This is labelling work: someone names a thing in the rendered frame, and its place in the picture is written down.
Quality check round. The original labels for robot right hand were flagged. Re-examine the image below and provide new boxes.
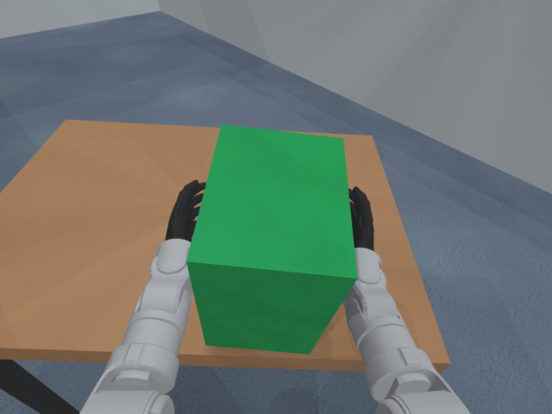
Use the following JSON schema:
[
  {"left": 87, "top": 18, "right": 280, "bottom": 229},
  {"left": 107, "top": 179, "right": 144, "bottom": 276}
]
[{"left": 348, "top": 186, "right": 374, "bottom": 251}]

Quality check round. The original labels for table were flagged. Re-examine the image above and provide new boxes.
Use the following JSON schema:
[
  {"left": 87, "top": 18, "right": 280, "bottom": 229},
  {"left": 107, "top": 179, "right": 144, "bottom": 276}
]
[{"left": 0, "top": 120, "right": 451, "bottom": 414}]

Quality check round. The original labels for left robot forearm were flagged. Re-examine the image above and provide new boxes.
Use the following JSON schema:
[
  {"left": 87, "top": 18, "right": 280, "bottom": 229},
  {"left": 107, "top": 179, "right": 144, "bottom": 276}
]
[{"left": 79, "top": 239, "right": 193, "bottom": 414}]

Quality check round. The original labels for robot left hand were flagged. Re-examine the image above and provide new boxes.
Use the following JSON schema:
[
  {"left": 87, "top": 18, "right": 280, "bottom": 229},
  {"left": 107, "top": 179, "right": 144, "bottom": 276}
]
[{"left": 165, "top": 179, "right": 206, "bottom": 242}]

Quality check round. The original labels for right robot upper arm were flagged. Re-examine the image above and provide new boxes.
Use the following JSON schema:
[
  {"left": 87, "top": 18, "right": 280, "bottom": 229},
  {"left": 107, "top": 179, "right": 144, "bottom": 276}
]
[{"left": 375, "top": 391, "right": 469, "bottom": 414}]

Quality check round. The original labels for right robot forearm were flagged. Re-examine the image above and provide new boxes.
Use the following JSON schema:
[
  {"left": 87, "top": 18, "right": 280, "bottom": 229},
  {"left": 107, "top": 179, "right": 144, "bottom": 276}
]
[{"left": 342, "top": 248, "right": 471, "bottom": 414}]

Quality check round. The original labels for left robot upper arm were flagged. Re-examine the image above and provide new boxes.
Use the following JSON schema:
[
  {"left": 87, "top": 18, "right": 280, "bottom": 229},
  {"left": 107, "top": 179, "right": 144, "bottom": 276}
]
[{"left": 81, "top": 391, "right": 174, "bottom": 414}]

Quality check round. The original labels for carton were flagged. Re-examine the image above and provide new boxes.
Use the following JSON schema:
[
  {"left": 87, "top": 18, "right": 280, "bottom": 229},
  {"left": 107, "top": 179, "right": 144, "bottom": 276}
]
[{"left": 186, "top": 124, "right": 357, "bottom": 354}]

